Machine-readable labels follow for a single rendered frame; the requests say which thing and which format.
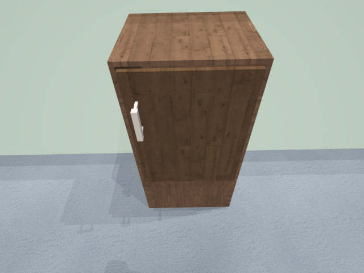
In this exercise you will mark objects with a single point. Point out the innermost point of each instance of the cupboard door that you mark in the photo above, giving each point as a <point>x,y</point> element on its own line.
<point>195,120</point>

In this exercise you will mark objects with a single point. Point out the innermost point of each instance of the handle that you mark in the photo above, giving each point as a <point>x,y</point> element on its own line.
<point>136,122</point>

